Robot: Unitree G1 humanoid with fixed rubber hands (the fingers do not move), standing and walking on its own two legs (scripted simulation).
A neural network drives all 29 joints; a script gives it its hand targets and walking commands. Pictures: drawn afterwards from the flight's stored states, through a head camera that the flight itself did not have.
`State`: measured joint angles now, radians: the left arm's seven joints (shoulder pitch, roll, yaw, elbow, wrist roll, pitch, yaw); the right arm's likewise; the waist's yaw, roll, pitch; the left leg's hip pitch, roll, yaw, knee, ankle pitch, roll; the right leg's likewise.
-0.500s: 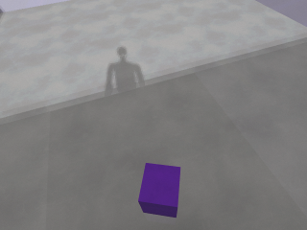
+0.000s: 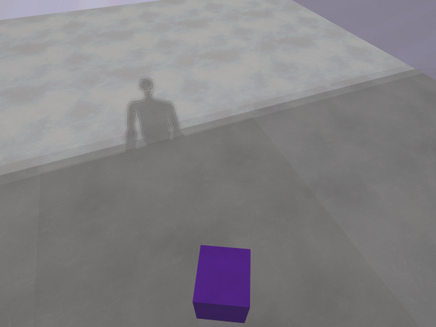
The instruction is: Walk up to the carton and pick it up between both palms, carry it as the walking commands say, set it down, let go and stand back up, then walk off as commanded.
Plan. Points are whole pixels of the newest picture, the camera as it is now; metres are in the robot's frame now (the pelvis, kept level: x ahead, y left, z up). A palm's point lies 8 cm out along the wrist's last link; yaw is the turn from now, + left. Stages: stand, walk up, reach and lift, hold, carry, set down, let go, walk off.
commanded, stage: walk up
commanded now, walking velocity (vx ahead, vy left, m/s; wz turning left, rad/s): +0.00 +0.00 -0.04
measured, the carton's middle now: (222, 284) +0.40 +0.00 -0.65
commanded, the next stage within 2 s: none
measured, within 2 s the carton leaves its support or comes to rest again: neither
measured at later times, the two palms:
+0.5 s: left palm out of the picture +0.01 +0.22 -0.15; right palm out of the picture -0.03 -0.23 -0.15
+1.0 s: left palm out of the picture +0.05 +0.25 -0.14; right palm out of the picture -0.07 -0.20 -0.16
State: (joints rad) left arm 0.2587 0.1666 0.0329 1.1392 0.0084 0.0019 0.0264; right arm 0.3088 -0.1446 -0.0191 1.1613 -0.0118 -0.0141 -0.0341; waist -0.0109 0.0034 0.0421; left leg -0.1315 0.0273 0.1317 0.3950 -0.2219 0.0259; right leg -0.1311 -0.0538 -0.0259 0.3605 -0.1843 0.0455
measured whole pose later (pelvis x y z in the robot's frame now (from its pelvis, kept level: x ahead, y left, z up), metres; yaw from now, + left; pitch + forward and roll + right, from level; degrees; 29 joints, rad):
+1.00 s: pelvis -0.01 +0.01 -0.01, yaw -7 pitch +0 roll +0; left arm 0.23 0.18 0.04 1.04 0.03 0.02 0.04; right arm 0.31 -0.16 -0.04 1.12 -0.03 0.02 -0.04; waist -0.02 0.02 0.02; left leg -0.23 0.05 0.19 0.49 -0.26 0.03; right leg -0.27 -0.04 -0.05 0.57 -0.30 0.03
